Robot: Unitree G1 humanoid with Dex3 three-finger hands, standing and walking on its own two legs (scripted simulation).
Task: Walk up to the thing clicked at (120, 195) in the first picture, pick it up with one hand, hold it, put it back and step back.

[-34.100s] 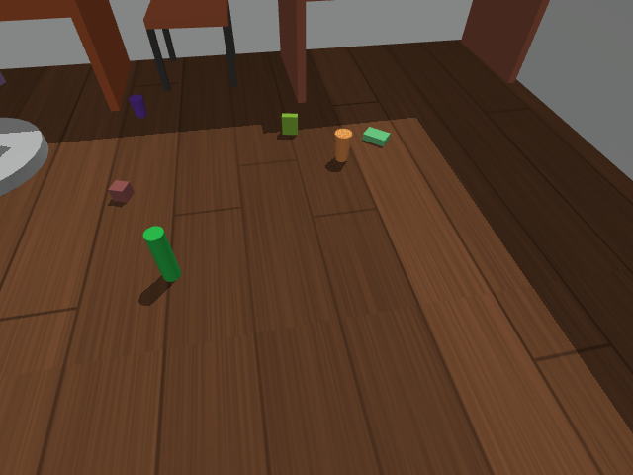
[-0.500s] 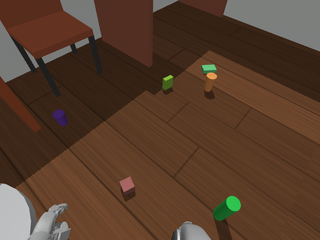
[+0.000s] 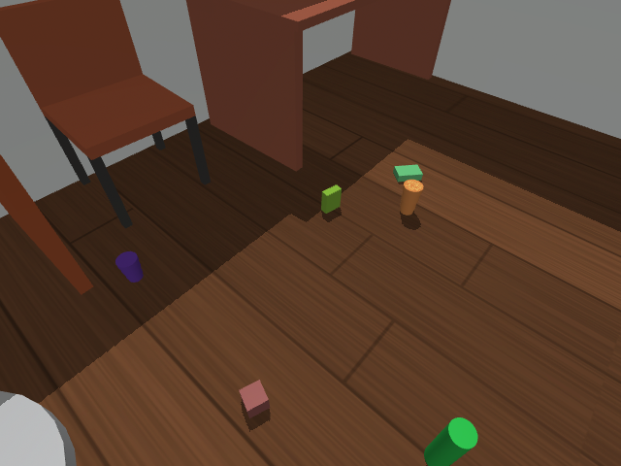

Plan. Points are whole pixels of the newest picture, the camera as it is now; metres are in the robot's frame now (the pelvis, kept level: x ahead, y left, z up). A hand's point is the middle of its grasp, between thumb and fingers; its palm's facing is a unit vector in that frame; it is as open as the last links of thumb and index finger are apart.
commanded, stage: walk up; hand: left
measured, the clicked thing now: (254, 399) +0.45 +0.19 -0.73
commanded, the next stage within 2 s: none
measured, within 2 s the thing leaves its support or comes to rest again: neither
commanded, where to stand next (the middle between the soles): +0.04 -0.01 m, yaw -4 degrees
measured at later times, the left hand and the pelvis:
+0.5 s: hand out of the picture +0.14 +0.25 -0.14, palm faces -0.08 -0.93 -0.37, open 7.3 cm; pelvis +0.02 +0.00 +0.00, yaw -2 degrees
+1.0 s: hand out of the picture +0.13 +0.30 -0.15, palm faces -0.11 -0.90 -0.42, open 7.3 cm; pelvis +0.08 +0.02 -0.01, yaw -4 degrees
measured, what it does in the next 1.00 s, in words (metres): lifts its left foot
